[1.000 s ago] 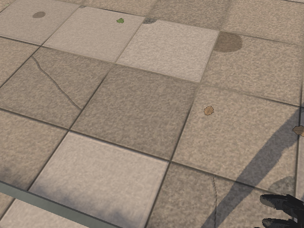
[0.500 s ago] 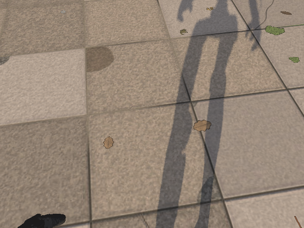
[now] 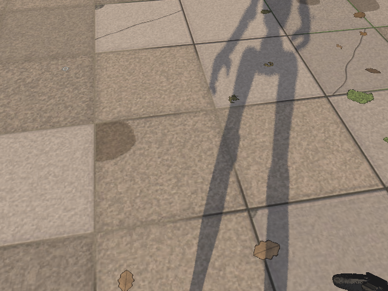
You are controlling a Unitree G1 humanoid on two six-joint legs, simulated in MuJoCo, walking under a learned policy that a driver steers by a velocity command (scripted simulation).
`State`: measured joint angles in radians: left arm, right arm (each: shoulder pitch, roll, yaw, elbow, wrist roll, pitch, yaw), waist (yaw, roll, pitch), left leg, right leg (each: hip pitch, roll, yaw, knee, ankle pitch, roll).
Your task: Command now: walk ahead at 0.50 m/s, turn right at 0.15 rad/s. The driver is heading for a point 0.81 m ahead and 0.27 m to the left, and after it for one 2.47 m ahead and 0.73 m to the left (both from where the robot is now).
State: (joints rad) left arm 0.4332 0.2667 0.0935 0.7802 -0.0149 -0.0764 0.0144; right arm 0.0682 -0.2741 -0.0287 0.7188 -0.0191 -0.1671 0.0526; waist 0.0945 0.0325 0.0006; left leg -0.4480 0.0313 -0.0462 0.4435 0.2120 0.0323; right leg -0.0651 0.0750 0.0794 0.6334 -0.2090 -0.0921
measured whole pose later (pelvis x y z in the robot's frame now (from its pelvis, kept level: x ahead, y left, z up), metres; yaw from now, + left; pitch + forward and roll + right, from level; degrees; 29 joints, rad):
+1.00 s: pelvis +0.43 +0.00 -0.03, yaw +17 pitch +3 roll -1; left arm 0.19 0.30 0.06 0.77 0.00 -0.03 0.02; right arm 0.11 -0.29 -0.07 0.66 0.00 -0.02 0.03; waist 0.01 0.00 0.06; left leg -0.50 -0.07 0.00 0.56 -0.12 0.09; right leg -0.40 0.00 0.00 1.21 -0.55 0.05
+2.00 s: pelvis +0.62 +0.18 -0.01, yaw +52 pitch +2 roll +0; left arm 0.25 0.32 0.06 0.75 -0.01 -0.10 0.00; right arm 0.22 -0.28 -0.06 0.65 0.00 -0.04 0.03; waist 0.02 -0.03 0.05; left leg -0.30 -0.08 0.00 0.47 -0.20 0.08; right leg -0.52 -0.11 0.01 1.18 -0.34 0.03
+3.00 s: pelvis +0.75 +0.38 -0.01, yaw +22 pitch +2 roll -1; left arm 0.19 0.33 0.09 0.61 -0.02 0.07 0.01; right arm 0.17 -0.26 -0.06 0.71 -0.01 0.02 -0.04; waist -0.02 -0.03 0.04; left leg -0.25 0.05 0.06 0.45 -0.23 0.00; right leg -0.50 -0.01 0.04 0.98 -0.39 0.10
